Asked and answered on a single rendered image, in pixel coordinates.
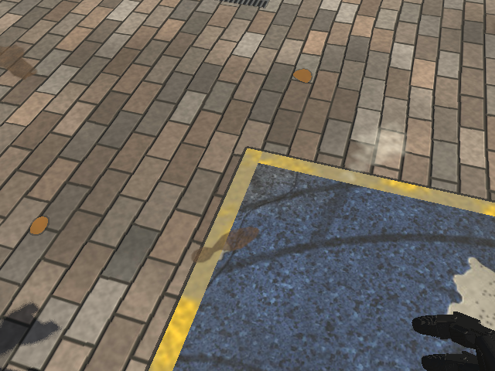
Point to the right robot hand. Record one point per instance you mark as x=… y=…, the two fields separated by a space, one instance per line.
x=464 y=330

